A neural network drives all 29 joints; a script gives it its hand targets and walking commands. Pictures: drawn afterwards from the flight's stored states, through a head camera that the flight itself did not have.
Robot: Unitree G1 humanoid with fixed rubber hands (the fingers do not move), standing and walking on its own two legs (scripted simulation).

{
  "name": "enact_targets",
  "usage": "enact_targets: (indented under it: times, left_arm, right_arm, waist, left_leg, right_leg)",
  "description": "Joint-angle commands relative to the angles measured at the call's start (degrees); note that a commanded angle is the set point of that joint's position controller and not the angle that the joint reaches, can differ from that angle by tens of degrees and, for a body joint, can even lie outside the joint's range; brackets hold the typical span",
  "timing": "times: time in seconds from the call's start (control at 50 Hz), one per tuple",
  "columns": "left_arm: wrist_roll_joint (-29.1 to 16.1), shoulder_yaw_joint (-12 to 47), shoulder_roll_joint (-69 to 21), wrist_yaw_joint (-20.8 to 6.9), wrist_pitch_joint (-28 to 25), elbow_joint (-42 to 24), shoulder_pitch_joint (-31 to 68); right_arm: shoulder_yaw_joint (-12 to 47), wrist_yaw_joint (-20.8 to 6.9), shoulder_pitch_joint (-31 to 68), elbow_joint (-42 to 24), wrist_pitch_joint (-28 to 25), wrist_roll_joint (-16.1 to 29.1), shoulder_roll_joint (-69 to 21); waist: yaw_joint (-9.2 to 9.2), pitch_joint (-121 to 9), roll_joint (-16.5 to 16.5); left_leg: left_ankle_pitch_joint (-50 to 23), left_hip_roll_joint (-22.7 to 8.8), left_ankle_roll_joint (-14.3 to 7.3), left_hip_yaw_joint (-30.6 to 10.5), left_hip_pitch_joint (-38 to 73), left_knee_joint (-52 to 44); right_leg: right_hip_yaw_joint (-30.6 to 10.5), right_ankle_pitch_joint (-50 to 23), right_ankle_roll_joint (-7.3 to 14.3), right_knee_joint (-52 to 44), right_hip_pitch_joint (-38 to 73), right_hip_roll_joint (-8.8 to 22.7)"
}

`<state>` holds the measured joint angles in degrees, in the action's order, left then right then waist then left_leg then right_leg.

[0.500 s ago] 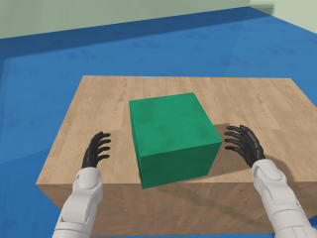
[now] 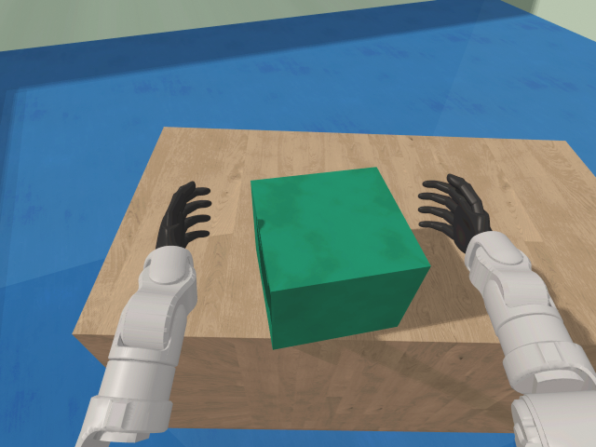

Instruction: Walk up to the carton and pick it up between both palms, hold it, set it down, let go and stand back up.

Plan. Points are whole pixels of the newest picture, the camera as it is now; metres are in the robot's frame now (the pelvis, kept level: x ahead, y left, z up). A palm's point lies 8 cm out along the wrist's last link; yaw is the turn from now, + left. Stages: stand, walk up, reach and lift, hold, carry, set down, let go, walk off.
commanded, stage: reach and lift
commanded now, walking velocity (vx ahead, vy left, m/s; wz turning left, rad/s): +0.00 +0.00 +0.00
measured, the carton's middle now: (326, 255) +0.44 -0.01 -0.02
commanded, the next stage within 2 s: none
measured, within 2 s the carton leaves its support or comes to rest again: neither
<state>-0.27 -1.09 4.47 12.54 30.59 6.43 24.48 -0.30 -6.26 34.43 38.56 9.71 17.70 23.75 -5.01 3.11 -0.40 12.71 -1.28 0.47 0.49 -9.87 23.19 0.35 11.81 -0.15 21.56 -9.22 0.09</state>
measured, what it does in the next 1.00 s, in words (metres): stands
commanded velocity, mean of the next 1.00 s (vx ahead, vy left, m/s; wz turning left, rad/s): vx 0.00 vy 0.00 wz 0.00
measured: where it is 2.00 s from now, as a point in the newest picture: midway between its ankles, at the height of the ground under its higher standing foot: outside the picture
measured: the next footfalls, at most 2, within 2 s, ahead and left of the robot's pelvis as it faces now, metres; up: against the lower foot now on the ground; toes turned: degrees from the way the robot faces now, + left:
none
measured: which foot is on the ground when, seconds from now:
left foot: down 0.00-1.00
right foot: down 0.00-1.00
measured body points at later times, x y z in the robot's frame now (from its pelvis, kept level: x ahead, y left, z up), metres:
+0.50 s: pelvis +0.01 +0.00 +0.00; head +0.06 +0.01 +0.45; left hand +0.36 +0.20 +0.03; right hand +0.44 -0.19 +0.05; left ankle +0.00 +0.12 -0.74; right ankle +0.00 -0.12 -0.74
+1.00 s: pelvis +0.01 -0.02 -0.01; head +0.11 -0.02 +0.43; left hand +0.37 +0.18 -0.01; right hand +0.45 -0.18 +0.00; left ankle +0.00 +0.12 -0.74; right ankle +0.00 -0.12 -0.74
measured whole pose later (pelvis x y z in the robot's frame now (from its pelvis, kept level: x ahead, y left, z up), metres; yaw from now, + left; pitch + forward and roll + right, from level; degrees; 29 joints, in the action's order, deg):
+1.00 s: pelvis +0.01 -0.02 -0.01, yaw +0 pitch +20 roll +0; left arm -2.1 -2.9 3.5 8.3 -17.8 51.9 29.1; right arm 4.3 -2.4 40.8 65.8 -19.6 17.7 16.5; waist -7.0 -9.2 -0.4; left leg 11.2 -2.1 1.6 0.5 -33.7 25.1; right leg 0.4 11.4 0.7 25.7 -34.2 -0.7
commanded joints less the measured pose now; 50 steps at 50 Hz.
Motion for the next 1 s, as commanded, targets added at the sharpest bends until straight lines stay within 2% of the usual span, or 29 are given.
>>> enact_targets:
  times: [0.0,0.02,0.04,0.16,0.2,0.22,0.24,0.26,0.28,0.3,0.32,0.34,0.36,0.38,0.42,0.44,0.46,0.52,0.56,0.6,0.64,0.78,0.9,0.94,0.98]
  left_arm:
    - [-3.91,-8.25,4.16,-0.36,-0.45,-2.52,21.63]
    - [-3.51,-8.38,3.78,-0.73,-0.38,-1.68,21.49]
    - [-3.16,-8.82,3.52,-0.9,-0.27,0.03,22.26]
    - [-3.12,-7.85,3.98,-0.81,-3.84,-1.72,26.86]
    - [-2.89,-6.77,2.7,-1.06,-5.46,-0.03,23.62]
    - [-2.65,-6.97,2.59,-1.34,-6.76,1.37,22.07]
    - [-2.42,-6.22,1.76,-1.66,-8.23,2.89,20.83]
    - [-1.98,-6.16,1.42,-1.95,-9.86,4.08,19.86]
    - [-1.49,-5.51,0.0,-2.46,-11.55,8.16,18.19]
    - [-1.09,-5.32,-0.72,-2.72,-13.67,8.76,17.49]
    - [-1.17,-4.3,-1.41,-3.04,-15.56,10.13,16.78]
    - [-0.82,-4.19,-1.96,-3.3,-17.99,11.48,16.62]
    - [-1.25,-3.35,-2.06,-3.44,-20.79,12.8,16.49]
    - [-1.1,-3.38,-1.65,-3.63,-23.52,14.47,16.43]
    - [-1.33,-2.84,-2.01,-4.02,-28.74,20.25,16.59]
    - [-1.58,-2.45,-2.06,-3.81,-31.55,20.12,18.06]
    - [-1.92,-2.66,-1.63,-3.53,-34.01,22.61,19.07]
    - [-3.81,-0.59,-2.31,-2.44,-40.18,26.37,21.61]
    - [-5.01,0.28,-2.55,-1.94,-43.4,31.51,23.0]
    - [-5.83,-0.88,-0.96,-2.12,-46.08,36.45,22.99]
    - [-6.83,-1.45,-0.01,-2.13,-48.75,37.53,24.15]
    - [-7.94,-4.07,2.02,-3.56,-52.56,41.45,23.88]
    - [-5.47,-6.85,1.38,-4.0,-52.62,40.48,21.78]
    - [-5.13,-6.17,-0.82,-4.17,-52.31,40.59,21.54]
    - [-4.6,-6.3,-2.57,-4.51,-52.27,40.78,20.39]
  right_arm:
    - [-1.76,0.78,27.84,-2.67,-2.05,3.85,13.28]
    - [-1.86,0.99,27.57,-1.34,-2.01,3.5,13.0]
    - [-1.3,0.97,28.63,-0.21,-2.09,3.63,13.16]
    - [-2.7,0.89,33.06,1.74,-4.84,3.33,13.38]
    - [-2.83,0.73,29.81,4.85,-5.73,2.83,12.54]
    - [-2.75,0.59,28.64,4.69,-6.63,2.34,11.81]
    - [-3.04,0.47,27.5,6.37,-7.65,1.81,11.32]
    - [-2.93,0.37,26.89,7.48,-8.91,1.36,10.63]
    - [-3.52,0.06,24.93,11.29,-10.03,0.17,9.85]
    - [-2.8,-0.2,24.48,11.61,-11.48,0.03,8.81]
    - [-3.12,-0.27,24.02,12.91,-13.12,-0.6,8.9]
    - [-2.5,-0.56,23.72,14.14,-14.74,-0.7,7.86]
    - [-2.72,-0.71,23.75,14.21,-16.72,-1.27,7.65]
    - [-1.66,-0.93,24.05,14.2,-18.68,-1.13,7.03]
    - [-0.85,-1.02,24.06,17.32,-21.87,-2.12,5.84]
    - [-0.56,-0.85,24.61,18.02,-23.53,-1.93,5.3]
    - [-0.05,-0.57,25.81,18.94,-24.71,-2.36,4.58]
    - [0.32,-0.42,27.85,20.29,-28.42,-2.71,4.08]
    - [1.32,-0.16,28.77,22.42,-29.7,-2.82,3.01]
    - [2.19,0.64,29.0,23.2,-30.54,-3.31,2.7]
    - [2.22,1.5,29.61,23.17,-31.77,-3.59,2.27]
    - [5.53,3.58,31.42,22.66,-33.03,-2.25,1.81]
    - [5.74,4.51,30.77,24.72,-33.71,-1.97,0.27]
    - [5.89,4.38,31.3,25.29,-33.52,-2.12,-1.04]
    - [6.34,4.4,30.88,24.73,-33.63,-2.49,-3.08]
  waist:
    - [-2.72,-26.75,-1.99]
    - [-2.34,-26.7,-1.64]
    - [-2.82,-26.63,-1.78]
    - [-2.54,-31.99,0.32]
    - [-1.5,-31.83,0.6]
    - [-1.86,-32.18,-0.1]
    - [-1.24,-32.59,0.21]
    - [-1.46,-33.01,-0.04]
    - [-0.65,-31.31,0.29]
    - [-1.41,-32.11,0.59]
    - [-0.75,-32.77,0.69]
    - [-1.26,-32.85,1.4]
    - [-1.31,-34.31,0.91]
    - [-2.18,-34.49,0.32]
    - [-2.33,-33.52,0.15]
    - [-2.29,-34.82,0.69]
    - [-2.8,-34.83,0.17]
    - [-2.72,-37.91,1.06]
    - [-2.82,-39.22,1.3]
    - [-3.14,-41.27,-0.22]
    - [-2.66,-45.51,-0.7]
    - [-3.94,-51.11,-3.38]
    - [-4.85,-52.91,-3.18]
    - [-4.86,-50.32,-2.73]
    - [-4.81,-48.78,-3.9]
  left_leg:
    - [-25.3,0.67,2.7,0.92,7.01,-1.49]
    - [-26.79,0.84,2.78,0.79,7.1,-1.16]
    - [-27.05,0.7,2.71,0.8,7.21,-1.15]
    - [-32.65,0.56,4.02,0.57,9.31,0.58]
    - [-34.49,0.52,4.4,0.16,10.2,1.16]
    - [-34.43,0.66,4.09,0.38,10.04,1.35]
    - [-35.39,0.6,4.28,0.25,9.96,1.8]
    - [-35.71,0.7,4.2,0.34,9.59,2.05]
    - [-35.44,0.64,4.07,0.06,9.23,2.03]
    - [-36.38,0.52,4.14,0.27,9.45,2.33]
    - [-37.68,0.39,4.29,0.25,9.43,2.78]
    - [-38.77,0.28,4.39,0.09,9.68,3.27]
    - [-39.0,0.21,4.32,0.19,9.31,3.53]
    - [-38.7,0.58,4.27,0.59,7.8,3.86]
    - [-37.72,0.69,3.96,0.36,6.25,4.35]
    - [-37.9,0.56,4.08,0.33,6.24,4.74]
    - [-37.49,0.39,4.09,0.32,5.15,5.06]
    - [-37.78,-0.58,4.92,-0.55,4.77,6.33]
    - [-34.35,-0.74,4.98,-0.41,2.19,7.05]
    - [-32.55,-0.42,4.35,0.31,-1.19,8.03]
    - [-32.06,0.04,4.28,0.53,-3.99,9.04]
    - [-32.73,0.98,3.69,2.73,-11.25,10.67]
    - [-35.28,1.28,3.98,3.03,-11.36,10.97]
    - [-35.16,1.05,4.02,2.93,-10.53,10.51]
    - [-34.66,0.97,3.6,2.92,-10.58,10.36]
  right_leg:
    - [0.32,-16.87,2.48,-3.18,2.28,-5.51]
    - [0.37,-18.21,2.4,-3.05,2.59,-5.46]
    - [0.5,-18.38,2.25,-2.99,2.47,-5.43]
    - [1.66,-19.09,2.15,-2.66,0.58,-5.98]
    - [1.91,-20.05,2.19,-2.85,-0.4,-6.27]
    - [1.79,-20.75,1.91,-2.73,-0.4,-6.23]
    - [1.95,-21.24,1.96,-2.52,-0.77,-6.29]
    - [1.71,-21.9,1.87,-2.25,-0.44,-6.12]
    - [1.87,-20.8,1.93,-2.39,-1.49,-6.0]
    - [1.97,-20.75,2.12,-2.35,-1.65,-5.93]
    - [2.19,-21.05,2.33,-2.33,-2.13,-5.99]
    - [2.16,-19.98,2.33,-2.21,-2.75,-5.98]
    - [2.28,-19.5,2.59,-2.63,-3.31,-6.11]
    - [1.95,-20.76,2.57,-2.07,-2.48,-6.0]
    - [1.97,-19.4,2.15,-1.11,-4.25,-5.72]
    - [2.12,-18.65,2.07,-0.88,-5.5,-5.67]
    - [2.07,-16.98,2.03,-0.68,-6.41,-5.62]
    - [2.54,-13.61,2.62,-0.09,-10.73,-5.73]
    - [2.41,-11.52,2.79,0.34,-13.72,-5.39]
    - [1.88,-13.11,2.42,1.47,-13.28,-4.94]
    - [1.62,-15.77,2.14,2.77,-12.12,-4.6]
    - [1.15,-25.57,0.48,6.72,-7.63,-4.05]
    - [1.0,-28.51,0.44,7.42,-6.65,-3.99]
    - [1.36,-26.07,0.67,6.8,-8.22,-4.19]
    - [1.45,-25.95,0.51,6.68,-7.91,-4.15]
